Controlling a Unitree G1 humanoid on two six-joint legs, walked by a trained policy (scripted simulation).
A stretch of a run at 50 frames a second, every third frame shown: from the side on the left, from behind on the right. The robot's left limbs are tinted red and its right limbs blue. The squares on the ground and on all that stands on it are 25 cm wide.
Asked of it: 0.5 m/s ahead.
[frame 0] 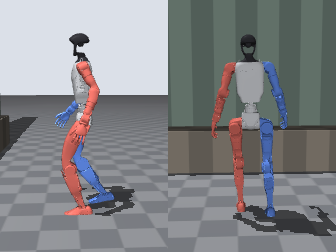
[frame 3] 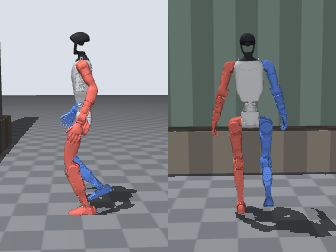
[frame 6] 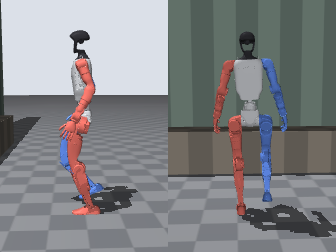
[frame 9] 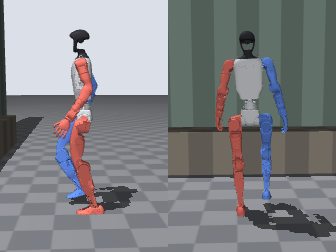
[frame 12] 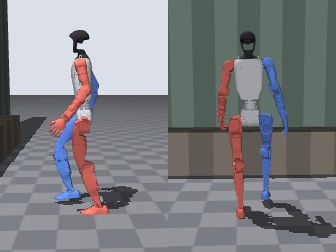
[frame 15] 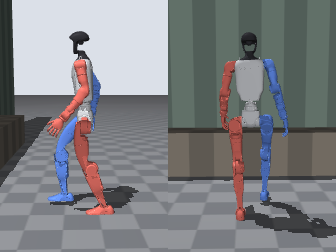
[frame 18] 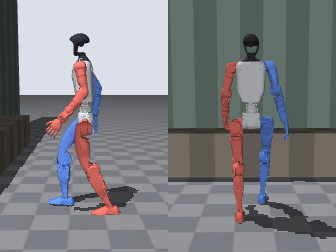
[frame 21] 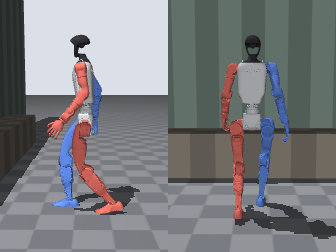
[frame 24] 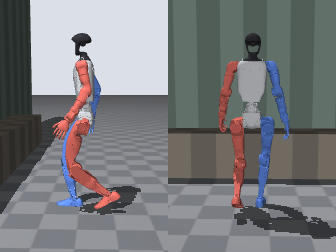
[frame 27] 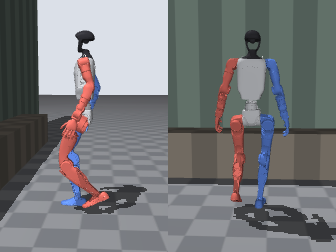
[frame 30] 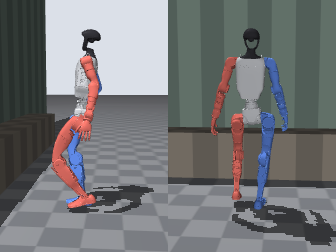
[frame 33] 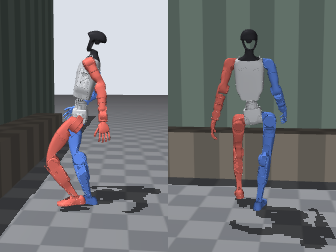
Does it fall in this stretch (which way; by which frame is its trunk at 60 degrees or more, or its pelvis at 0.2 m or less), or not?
no
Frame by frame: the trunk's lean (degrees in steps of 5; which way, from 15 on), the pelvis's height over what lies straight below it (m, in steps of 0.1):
0: 5, 0.8
3: 5, 0.8
6: 5, 0.8
9: 5, 0.8
12: 5, 0.8
15: 5, 0.8
18: 5, 0.8
21: 5, 0.7
24: 5, 0.8
27: 0, 0.8
30: 10, 0.8
33: 15 backward, 0.8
